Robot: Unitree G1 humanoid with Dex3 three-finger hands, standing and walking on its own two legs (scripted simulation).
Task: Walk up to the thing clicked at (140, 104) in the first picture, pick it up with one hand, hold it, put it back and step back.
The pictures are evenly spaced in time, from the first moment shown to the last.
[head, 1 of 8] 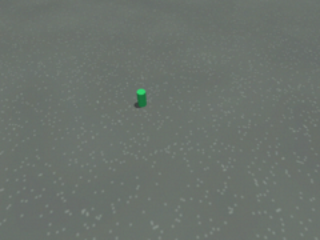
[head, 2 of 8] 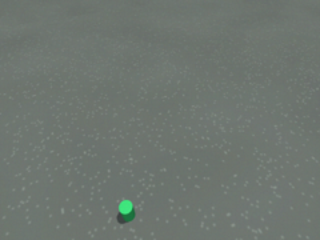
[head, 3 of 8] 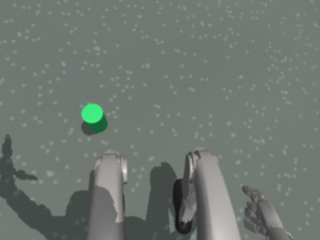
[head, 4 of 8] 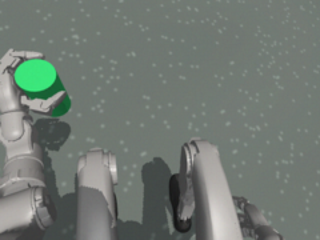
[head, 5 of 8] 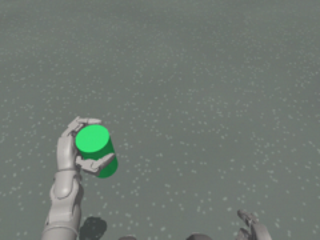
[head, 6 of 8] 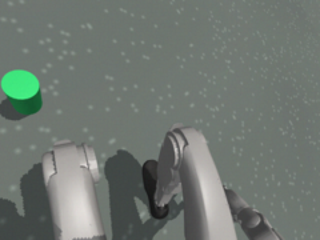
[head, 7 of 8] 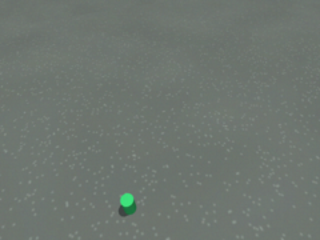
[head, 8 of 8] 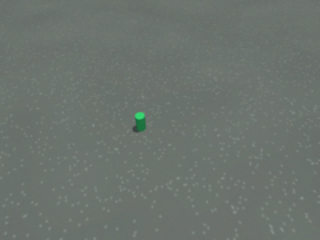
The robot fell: no
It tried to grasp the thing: yes
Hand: left
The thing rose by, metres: 0.68
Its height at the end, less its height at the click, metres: +0.00
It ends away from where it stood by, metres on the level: 0.01
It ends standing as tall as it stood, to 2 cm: yes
